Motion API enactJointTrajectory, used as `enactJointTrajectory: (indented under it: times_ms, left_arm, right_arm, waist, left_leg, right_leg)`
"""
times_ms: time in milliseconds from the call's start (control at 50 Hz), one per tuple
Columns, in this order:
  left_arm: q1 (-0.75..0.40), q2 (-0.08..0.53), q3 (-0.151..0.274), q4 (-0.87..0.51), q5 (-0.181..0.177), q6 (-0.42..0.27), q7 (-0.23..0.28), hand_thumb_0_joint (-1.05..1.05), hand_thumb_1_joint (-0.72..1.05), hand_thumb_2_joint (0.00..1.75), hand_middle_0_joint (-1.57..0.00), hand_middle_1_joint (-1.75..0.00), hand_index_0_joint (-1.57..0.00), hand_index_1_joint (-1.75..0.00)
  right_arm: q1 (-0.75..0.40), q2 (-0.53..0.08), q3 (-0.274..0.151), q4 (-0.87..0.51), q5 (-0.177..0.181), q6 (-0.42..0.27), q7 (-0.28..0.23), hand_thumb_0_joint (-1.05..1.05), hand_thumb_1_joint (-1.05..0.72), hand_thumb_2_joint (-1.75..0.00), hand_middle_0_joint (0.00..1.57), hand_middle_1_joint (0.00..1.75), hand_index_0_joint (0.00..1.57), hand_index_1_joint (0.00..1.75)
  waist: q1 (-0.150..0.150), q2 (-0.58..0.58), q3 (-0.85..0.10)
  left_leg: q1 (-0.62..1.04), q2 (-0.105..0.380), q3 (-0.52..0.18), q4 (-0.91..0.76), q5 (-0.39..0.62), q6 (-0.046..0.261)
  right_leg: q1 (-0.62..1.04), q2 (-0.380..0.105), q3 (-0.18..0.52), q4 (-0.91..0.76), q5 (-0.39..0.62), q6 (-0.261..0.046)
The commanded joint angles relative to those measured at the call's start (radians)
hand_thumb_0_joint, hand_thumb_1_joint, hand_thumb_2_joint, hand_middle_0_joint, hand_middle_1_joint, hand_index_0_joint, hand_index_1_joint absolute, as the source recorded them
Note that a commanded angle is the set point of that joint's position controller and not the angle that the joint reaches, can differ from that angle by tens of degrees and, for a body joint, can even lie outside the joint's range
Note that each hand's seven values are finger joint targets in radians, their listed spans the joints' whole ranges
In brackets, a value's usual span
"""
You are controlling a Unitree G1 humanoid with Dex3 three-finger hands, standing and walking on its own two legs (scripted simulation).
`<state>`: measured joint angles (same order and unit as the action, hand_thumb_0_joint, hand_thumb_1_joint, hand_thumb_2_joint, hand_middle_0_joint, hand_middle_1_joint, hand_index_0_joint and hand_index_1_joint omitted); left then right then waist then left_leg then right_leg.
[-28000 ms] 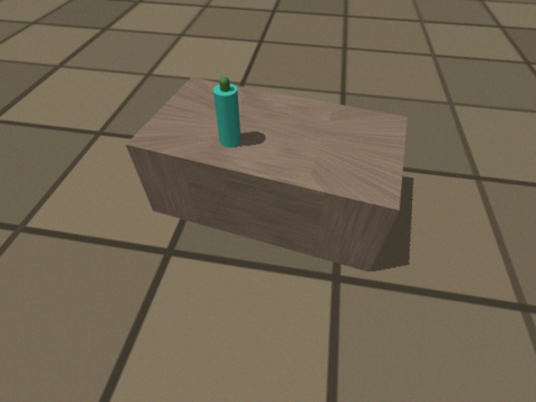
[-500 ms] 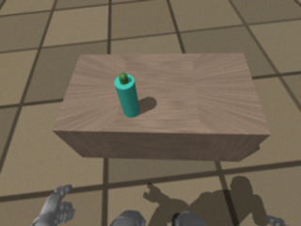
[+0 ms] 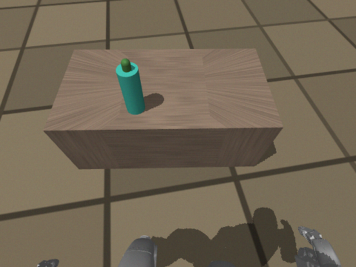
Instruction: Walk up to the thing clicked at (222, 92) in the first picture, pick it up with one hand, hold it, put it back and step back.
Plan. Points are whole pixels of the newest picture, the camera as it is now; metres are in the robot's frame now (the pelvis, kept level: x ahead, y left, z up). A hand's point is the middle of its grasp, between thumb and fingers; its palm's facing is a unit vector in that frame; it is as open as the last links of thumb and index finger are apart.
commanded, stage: step back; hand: left
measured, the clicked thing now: (131, 86) +0.75 +0.27 -0.19
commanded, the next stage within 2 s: stand in 1.98 s
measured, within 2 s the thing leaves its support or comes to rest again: neither
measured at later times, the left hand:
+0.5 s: hand out of the picture -0.04 +0.24 -0.13, palm faces +0.11 -0.92 -0.39, open 7.4 cm
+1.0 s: hand out of the picture -0.27 +0.21 -0.11, palm faces +0.12 -0.85 -0.51, open 7.4 cm
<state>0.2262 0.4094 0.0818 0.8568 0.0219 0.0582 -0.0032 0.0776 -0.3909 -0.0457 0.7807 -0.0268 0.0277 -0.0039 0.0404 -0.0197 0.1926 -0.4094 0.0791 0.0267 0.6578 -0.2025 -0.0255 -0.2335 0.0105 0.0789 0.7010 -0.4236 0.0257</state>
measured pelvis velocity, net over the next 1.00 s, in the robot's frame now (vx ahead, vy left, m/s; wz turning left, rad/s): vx -0.29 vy -0.08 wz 0.13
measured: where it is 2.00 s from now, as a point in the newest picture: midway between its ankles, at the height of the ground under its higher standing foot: outside the picture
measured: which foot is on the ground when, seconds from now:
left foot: down 0.00-0.04, up 0.06-0.40, down 0.42-0.76, up 0.78-1.00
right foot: down 0.00-0.44, up 0.46-0.72, down 0.74-1.00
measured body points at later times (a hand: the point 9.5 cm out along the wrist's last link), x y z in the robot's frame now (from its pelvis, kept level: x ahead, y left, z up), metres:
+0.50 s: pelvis -0.15 -0.04 +0.00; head -0.09 -0.02 +0.45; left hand -0.04 +0.29 -0.11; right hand -0.04 -0.34 -0.12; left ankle -0.16 +0.08 -0.71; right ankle -0.06 -0.13 -0.69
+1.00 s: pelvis -0.29 -0.08 +0.01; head -0.24 -0.11 +0.46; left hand -0.28 +0.26 -0.07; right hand -0.14 -0.38 -0.13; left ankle -0.33 +0.08 -0.65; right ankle -0.25 -0.19 -0.71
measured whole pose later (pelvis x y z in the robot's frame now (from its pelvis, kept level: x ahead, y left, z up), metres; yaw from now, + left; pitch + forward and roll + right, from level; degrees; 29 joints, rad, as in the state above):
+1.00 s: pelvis -0.29 -0.08 +0.01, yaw +7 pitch -1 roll +1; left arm 0.23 0.37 0.06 0.90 0.04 -0.01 0.03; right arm 0.15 -0.43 -0.06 0.88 -0.02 0.08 0.00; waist 0.04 0.08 0.12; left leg -0.42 -0.06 -0.16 1.06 -0.46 -0.03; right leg -0.31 -0.03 -0.01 0.64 -0.31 -0.01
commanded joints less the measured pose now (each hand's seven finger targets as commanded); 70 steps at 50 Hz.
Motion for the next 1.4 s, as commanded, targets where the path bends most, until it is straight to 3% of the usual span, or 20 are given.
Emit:
enactJointTrajectory:
  times_ms: [0,20,40,120,240,340,380,460,520,660,720,780,860,980,1080,1140,1200,1300,1340,1380]
  left_arm:
    - [0.143,0.229,0.078,-0.026,0.028,-0.037,0.009,0.0,0.9,0.9,-0.2,-0.3,-0.2,-0.3]
    - [0.036,0.338,0.1,-0.073,0.023,-0.031,0.005,0.0,0.9,0.9,-0.2,-0.3,-0.2,-0.3]
    - [-0.065,0.386,0.106,-0.12,0.027,-0.036,0.012,0.0,0.9,0.9,-0.2,-0.3,-0.2,-0.3]
    - [-0.203,0.199,0.069,-0.141,0.02,-0.041,0.024,0.0,0.9,0.9,-0.2,-0.3,-0.2,-0.3]
    - [-0.004,0.169,0.067,-0.13,0.02,-0.036,0.045,0.0,0.9,0.9,-0.2,-0.3,-0.2,-0.3]
    - [-0.079,0.203,0.062,-0.163,0.001,-0.019,0.045,0.0,0.9,0.9,-0.2,-0.3,-0.2,-0.3]
    - [-0.124,0.201,0.045,-0.175,-0.008,-0.01,0.037,0.0,0.9,0.9,-0.2,-0.3,-0.2,-0.3]
    - [-0.185,0.194,0.057,-0.164,0.002,-0.008,0.049,0.0,0.9,0.9,-0.2,-0.3,-0.2,-0.3]
    - [-0.075,0.171,0.053,-0.096,-0.022,-0.005,0.035,0.0,0.9,0.9,-0.2,-0.3,-0.2,-0.3]
    - [-0.022,0.14,0.026,-0.066,-0.011,-0.059,0.044,0.0,0.9,0.9,-0.2,-0.3,-0.2,-0.3]
    - [0.045,0.183,0.037,0.002,0.009,-0.082,0.054,0.0,0.9,0.9,-0.2,-0.3,-0.2,-0.3]
    - [-0.047,0.403,0.09,-0.062,0.017,-0.088,0.062,0.0,0.9,0.9,-0.2,-0.3,-0.2,-0.3]
    - [-0.11,0.211,0.048,-0.043,0.01,-0.09,0.066,0.0,0.9,0.9,-0.2,-0.3,-0.2,-0.3]
    - [0.048,0.239,0.069,-0.022,0.026,-0.09,0.05,0.0,0.9,0.9,-0.2,-0.3,-0.2,-0.3]
    - [-0.046,0.217,0.034,-0.035,0.018,-0.071,0.03,0.0,0.9,0.9,-0.2,-0.3,-0.2,-0.3]
    - [-0.133,0.235,0.041,-0.023,0.01,-0.075,0.033,0.0,0.9,0.9,-0.2,-0.3,-0.2,-0.3]
    - [-0.018,0.189,0.03,0.035,-0.008,-0.083,0.004,0.0,0.9,0.9,-0.2,-0.3,-0.2,-0.3]
    - [0.015,0.151,0.029,0.073,0.004,-0.106,0.004,0.0,0.9,0.9,-0.2,-0.3,-0.2,-0.3]
    - [0.071,0.2,0.042,0.098,0.02,-0.126,0.023,0.0,0.9,0.9,-0.2,-0.3,-0.2,-0.3]
    - [0.005,0.322,0.065,0.069,0.023,-0.134,0.026,0.0,0.9,0.9,-0.2,-0.3,-0.2,-0.3]
  right_arm:
    - [0.002,-0.204,-0.065,-0.069,0.019,0.013,-0.014,0.0,-0.9,-0.9,0.2,0.3,0.2,0.3]
    - [-0.029,-0.166,-0.063,-0.083,0.024,0.013,-0.028,0.0,-0.9,-0.9,0.2,0.3,0.2,0.3]
    - [-0.008,-0.22,-0.083,-0.066,0.019,0.019,-0.039,0.0,-0.9,-0.9,0.2,0.3,0.2,0.3]
    - [0.131,-0.192,-0.059,0.021,0.033,0.006,-0.029,0.0,-0.9,-0.9,0.2,0.3,0.2,0.3]
    - [0.093,-0.156,-0.035,-0.008,0.013,-0.019,-0.04,0.0,-0.9,-0.9,0.2,0.3,0.2,0.3]
    - [0.216,-0.173,-0.052,0.039,0.002,-0.02,-0.032,0.0,-0.9,-0.9,0.2,0.3,0.2,0.3]
    - [0.266,-0.192,-0.066,0.065,0.001,-0.015,-0.029,0.0,-0.9,-0.9,0.2,0.3,0.2,0.3]
    - [0.095,-0.345,-0.095,0.004,-0.026,-0.011,-0.015,0.0,-0.9,-0.9,0.2,0.3,0.2,0.3]
    - [-0.02,-0.231,-0.056,-0.028,-0.031,-0.009,-0.022,0.0,-0.9,-0.9,0.2,0.3,0.2,0.3]
    - [0.055,-0.221,-0.064,-0.016,-0.01,0.028,-0.007,0.0,-0.9,-0.9,0.2,0.3,0.2,0.3]
    - [0.025,-0.199,-0.054,-0.015,0.009,0.049,0.002,0.0,-0.9,-0.9,0.2,0.3,0.2,0.3]
    - [-0.025,-0.212,-0.076,-0.063,0.008,0.06,-0.013,0.0,-0.9,-0.9,0.2,0.3,0.2,0.3]
    - [0.067,-0.184,-0.058,0.022,0.02,0.04,-0.001,0.0,-0.9,-0.9,0.2,0.3,0.2,0.3]
    - [-0.018,-0.176,-0.053,0.01,-0.004,0.01,0.001,0.0,-0.9,-0.9,0.2,0.3,0.2,0.3]
    - [0.159,-0.192,-0.085,0.129,-0.015,-0.013,0.018,0.0,-0.9,-0.9,0.2,0.3,0.2,0.3]
    - [0.097,-0.344,-0.098,0.099,-0.022,-0.025,0.018,0.0,-0.9,-0.9,0.2,0.3,0.2,0.3]
    - [-0.039,-0.221,-0.06,0.071,-0.026,-0.039,0.013,0.0,-0.9,-0.9,0.2,0.3,0.2,0.3]
    - [0.02,-0.219,-0.066,0.097,-0.018,-0.027,0.019,0.0,-0.9,-0.9,0.2,0.3,0.2,0.3]
    - [0.035,-0.126,-0.038,0.088,-0.001,-0.025,0.013,0.0,-0.9,-0.9,0.2,0.3,0.2,0.3]
    - [0.043,-0.16,-0.049,0.095,-0.007,-0.025,-0.001,0.0,-0.9,-0.9,0.2,0.3,0.2,0.3]
  waist:
    - [0.012,-0.002,-0.224]
    - [0.025,-0.263,-0.158]
    - [0.024,-0.31,-0.08]
    - [-0.083,-0.139,-0.102]
    - [0.042,-0.175,-0.243]
    - [-0.008,-0.184,-0.323]
    - [-0.054,-0.123,-0.32]
    - [-0.069,0.222,-0.174]
    - [0.013,0.122,-0.142]
    - [-0.049,0.253,-0.264]
    - [-0.021,0.119,-0.307]
    - [0.033,-0.249,-0.165]
    - [-0.062,-0.039,-0.197]
    - [0.062,-0.189,-0.206]
    - [-0.043,-0.091,-0.184]
    - [-0.091,0.195,-0.086]
    - [-0.001,0.169,-0.06]
    - [-0.014,0.199,-0.129]
    - [0.014,0.026,-0.178]
    - [0.016,-0.068,-0.11]
  left_leg:
    - [-0.069,-0.019,-0.151,0.072,-0.13,0.089]
    - [-0.122,-0.195,-0.096,0.307,-0.383,0.031]
    - [-0.048,-0.141,-0.191,0.52,-0.426,0.015]
    - [-0.067,-0.209,-0.198,0.572,-0.234,0.02]
    - [-0.181,-0.147,-0.132,0.277,-0.341,-0.011]
    - [0.061,-0.109,-0.045,-0.061,-0.207,0.025]
    - [0.195,-0.098,-0.046,-0.229,0.01,0.056]
    - [-0.01,0.336,-0.552,-0.342,0.239,0.362]
    - [0.018,0.16,-0.249,-0.276,0.312,0.256]
    - [0.386,0.131,-0.196,-0.074,0.443,0.236]
    - [0.19,0.04,-0.14,0.068,0.149,0.142]
    - [-0.094,-0.101,-0.277,0.555,-0.425,0.017]
    - [-0.113,-0.185,-0.223,0.556,-0.244,0.011]
    - [-0.143,-0.097,-0.137,0.174,-0.344,-0.014]
    - [0.373,-0.116,-0.043,-0.236,-0.166,0.048]
    - [0.015,0.284,-0.659,-0.515,-0.792,0.268]
    - [0.007,0.116,-0.319,-0.414,-0.485,0.179]
    - [0.053,0.077,-0.217,-0.273,-0.376,0.151]
    - [-0.047,-0.008,-0.125,0.004,-0.24,0.086]
    - [-0.102,-0.068,-0.129,0.217,-0.38,0.029]
  right_leg:
    - [0.098,-0.134,0.202,-0.327,0.091,-0.088]
    - [-0.117,-0.341,0.444,-0.441,0.013,-0.239]
    - [-0.336,-0.459,0.59,-0.518,-0.056,-0.333]
    - [-0.164,-0.192,0.099,-0.308,0.333,-0.173]
    - [0.307,-0.257,0.143,-0.177,0.687,-0.236]
    - [0.224,-0.284,0.144,-0.105,0.687,-0.211]
    - [0.081,-0.243,0.118,-0.07,0.502,-0.148]
    - [-0.151,0.04,0.054,0.511,-0.251,-0.033]
    - [-0.187,0.092,0.076,0.605,-0.108,-0.041]
    - [-0.143,-0.009,-0.058,-0.089,-0.039,0.001]
    - [0.119,-0.02,-0.032,-0.366,0.291,-0.013]
    - [-0.175,-0.504,0.59,-0.42,0.314,-0.349]
    - [0.018,-0.208,0.069,-0.195,0.571,-0.173]
    - [0.208,-0.264,0.182,-0.253,0.141,-0.22]
    - [-0.227,-0.178,0.05,-0.141,-0.107,-0.13]
    - [-0.288,-0.051,-0.015,0.263,-0.197,-0.038]
    - [-0.159,-0.051,-0.05,0.164,-0.022,-0.045]
    - [0.055,0.003,-0.127,-0.251,0.063,-0.039]
    - [0.218,-0.084,0.101,-0.374,0.089,-0.074]
    - [0.019,-0.392,0.502,-0.469,-0.207,-0.238]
